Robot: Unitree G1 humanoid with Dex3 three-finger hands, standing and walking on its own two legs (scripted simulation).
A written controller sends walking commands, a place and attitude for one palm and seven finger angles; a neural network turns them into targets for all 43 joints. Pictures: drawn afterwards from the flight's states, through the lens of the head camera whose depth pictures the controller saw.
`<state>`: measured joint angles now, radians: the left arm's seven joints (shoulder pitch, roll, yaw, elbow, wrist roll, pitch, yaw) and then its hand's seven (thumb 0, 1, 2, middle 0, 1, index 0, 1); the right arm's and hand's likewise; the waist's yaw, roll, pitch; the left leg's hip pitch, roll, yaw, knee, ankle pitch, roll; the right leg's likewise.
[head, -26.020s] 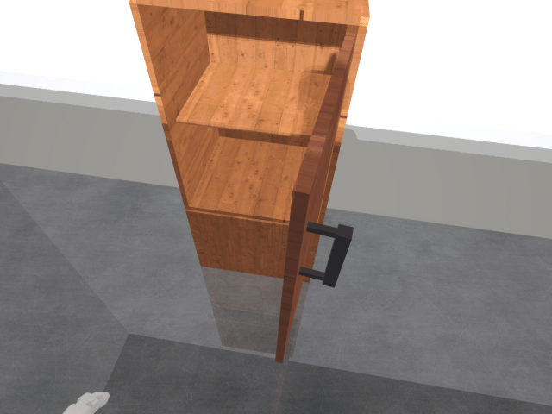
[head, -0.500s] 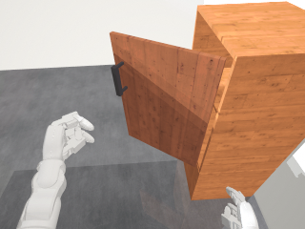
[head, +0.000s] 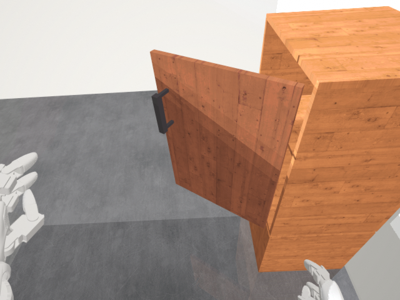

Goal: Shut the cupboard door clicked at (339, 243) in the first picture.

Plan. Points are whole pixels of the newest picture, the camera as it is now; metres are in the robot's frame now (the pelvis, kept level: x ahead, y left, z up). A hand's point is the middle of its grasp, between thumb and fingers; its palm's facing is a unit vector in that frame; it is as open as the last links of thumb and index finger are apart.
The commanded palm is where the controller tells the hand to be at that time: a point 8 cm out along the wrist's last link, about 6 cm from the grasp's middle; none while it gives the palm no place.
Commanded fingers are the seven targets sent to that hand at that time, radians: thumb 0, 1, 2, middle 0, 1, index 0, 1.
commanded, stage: draw the hand back to the body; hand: left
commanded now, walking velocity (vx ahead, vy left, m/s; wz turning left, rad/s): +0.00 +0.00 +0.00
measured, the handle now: (164, 111) +0.62 +0.20 +0.05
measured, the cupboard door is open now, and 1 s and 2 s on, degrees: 56 56 56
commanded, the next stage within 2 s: step back with the hand held close in 0.30 s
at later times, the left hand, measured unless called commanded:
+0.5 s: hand (44, 213) +0.19 +0.27 +0.16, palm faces +0.46 -0.77 -0.43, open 7.4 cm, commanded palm +0.13 +0.30 +0.17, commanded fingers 0.00 0.90 0.90 -0.20 -0.30 -0.20 -0.30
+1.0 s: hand (7, 245) +0.14 +0.30 +0.15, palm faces +0.43 -0.76 -0.48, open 7.4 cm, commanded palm +0.08 +0.33 +0.17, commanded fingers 0.00 0.90 0.90 -0.20 -0.30 -0.20 -0.30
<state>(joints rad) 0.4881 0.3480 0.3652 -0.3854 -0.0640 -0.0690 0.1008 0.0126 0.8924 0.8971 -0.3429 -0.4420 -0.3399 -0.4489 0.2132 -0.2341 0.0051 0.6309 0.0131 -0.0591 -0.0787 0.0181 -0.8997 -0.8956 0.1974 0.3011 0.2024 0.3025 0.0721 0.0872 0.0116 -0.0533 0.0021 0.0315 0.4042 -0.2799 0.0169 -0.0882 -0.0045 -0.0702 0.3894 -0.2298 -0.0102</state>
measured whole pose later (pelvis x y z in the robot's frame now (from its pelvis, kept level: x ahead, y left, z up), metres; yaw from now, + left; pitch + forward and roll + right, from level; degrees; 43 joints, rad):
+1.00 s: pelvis -0.07 +0.03 -0.02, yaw -1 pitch +0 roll -1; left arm 0.53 0.41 0.45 -0.45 -0.04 -0.17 0.14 0.01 0.89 0.90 -0.21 -0.30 -0.21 -0.30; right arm 0.20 -0.22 -0.01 0.52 0.02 0.02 -0.09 0.02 -0.90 -0.90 0.20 0.30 0.20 0.30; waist 0.01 0.01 0.00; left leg -0.33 -0.03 0.07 0.59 -0.27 0.07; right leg -0.36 -0.04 -0.02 0.55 -0.19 0.03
